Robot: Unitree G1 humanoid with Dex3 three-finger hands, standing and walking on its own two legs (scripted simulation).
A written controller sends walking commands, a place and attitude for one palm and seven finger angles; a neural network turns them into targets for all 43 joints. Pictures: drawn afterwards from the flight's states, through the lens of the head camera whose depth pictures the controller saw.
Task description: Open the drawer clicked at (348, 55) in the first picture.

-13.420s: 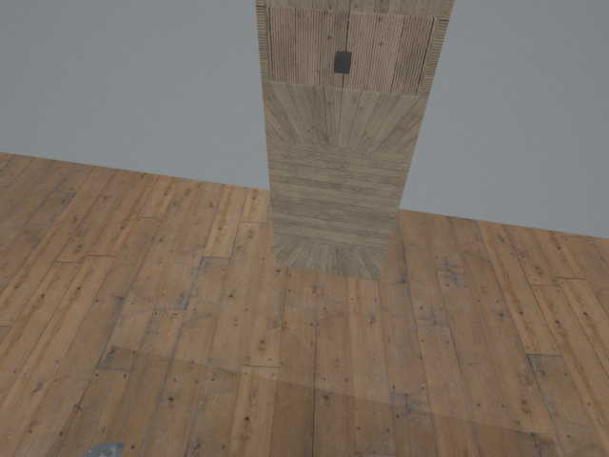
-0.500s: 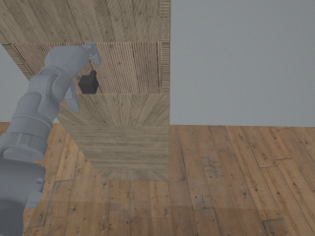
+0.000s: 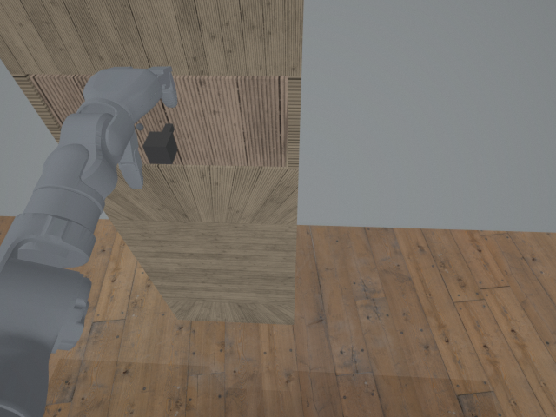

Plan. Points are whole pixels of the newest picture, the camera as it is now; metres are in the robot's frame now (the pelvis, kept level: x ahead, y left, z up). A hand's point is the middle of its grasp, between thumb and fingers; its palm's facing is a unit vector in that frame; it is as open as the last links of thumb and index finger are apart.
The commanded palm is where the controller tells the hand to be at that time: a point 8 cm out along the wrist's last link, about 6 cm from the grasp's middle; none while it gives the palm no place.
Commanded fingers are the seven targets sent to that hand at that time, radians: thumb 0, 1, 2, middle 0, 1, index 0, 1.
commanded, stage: move the hooked fingers above the handle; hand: left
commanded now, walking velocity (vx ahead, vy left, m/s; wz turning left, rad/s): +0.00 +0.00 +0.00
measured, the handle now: (164, 140) +0.51 +0.20 +0.13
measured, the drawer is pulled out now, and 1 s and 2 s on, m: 0.00 0.00 0.00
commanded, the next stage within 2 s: lower the fingers behind the handle in 0.82 s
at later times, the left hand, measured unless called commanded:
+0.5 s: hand (148, 126) +0.47 +0.20 +0.18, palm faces -0.02 -0.02 -1.00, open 13.5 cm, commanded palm +0.45 +0.22 +0.25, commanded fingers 0.00 -0.50 0.30 -0.30 -1.20 -0.30 -1.20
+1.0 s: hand (136, 125) +0.47 +0.21 +0.18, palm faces -0.01 -0.03 -1.00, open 13.6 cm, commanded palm +0.45 +0.23 +0.24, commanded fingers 0.00 -0.50 0.30 -0.30 -1.20 -0.30 -1.20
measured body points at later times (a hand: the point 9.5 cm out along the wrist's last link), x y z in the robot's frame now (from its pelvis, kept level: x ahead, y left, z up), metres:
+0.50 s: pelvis +0.00 -0.01 +0.00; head +0.03 -0.04 +0.45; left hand +0.46 +0.19 +0.24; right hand +0.08 -0.27 -0.14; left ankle +0.02 +0.09 -0.73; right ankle -0.04 -0.10 -0.73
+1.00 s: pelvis +0.01 -0.01 +0.00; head +0.04 -0.04 +0.45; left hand +0.46 +0.21 +0.24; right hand +0.09 -0.29 -0.13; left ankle +0.02 +0.09 -0.73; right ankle -0.04 -0.10 -0.73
